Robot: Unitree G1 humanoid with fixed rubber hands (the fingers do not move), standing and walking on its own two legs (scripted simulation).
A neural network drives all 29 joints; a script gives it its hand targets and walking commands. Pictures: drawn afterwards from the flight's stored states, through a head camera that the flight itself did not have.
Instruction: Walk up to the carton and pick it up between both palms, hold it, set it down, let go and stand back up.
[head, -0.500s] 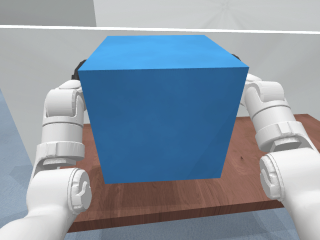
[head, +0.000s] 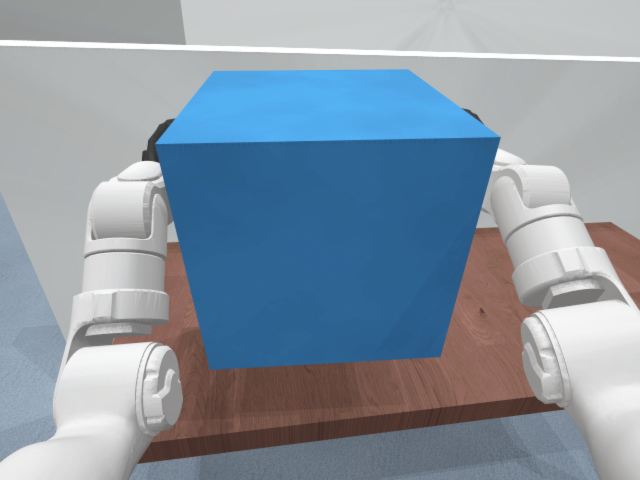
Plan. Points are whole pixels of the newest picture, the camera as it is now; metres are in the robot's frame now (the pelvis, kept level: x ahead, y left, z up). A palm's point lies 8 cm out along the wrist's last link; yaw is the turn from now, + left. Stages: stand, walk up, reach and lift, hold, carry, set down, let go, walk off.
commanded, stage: hold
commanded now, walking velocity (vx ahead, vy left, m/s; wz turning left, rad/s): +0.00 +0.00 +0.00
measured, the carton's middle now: (319, 204) +0.40 +0.00 +0.25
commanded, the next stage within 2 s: none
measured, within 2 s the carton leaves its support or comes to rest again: neither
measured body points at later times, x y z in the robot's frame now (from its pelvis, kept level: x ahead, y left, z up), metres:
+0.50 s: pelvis +0.00 +0.00 +0.00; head -0.10 +0.01 +0.44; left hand +0.38 +0.19 +0.30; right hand +0.38 -0.18 +0.32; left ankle +0.02 +0.13 -0.75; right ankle +0.00 -0.12 -0.75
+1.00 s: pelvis +0.00 +0.00 +0.00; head -0.10 +0.01 +0.44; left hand +0.38 +0.19 +0.30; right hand +0.38 -0.18 +0.32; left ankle +0.02 +0.13 -0.75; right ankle +0.00 -0.12 -0.75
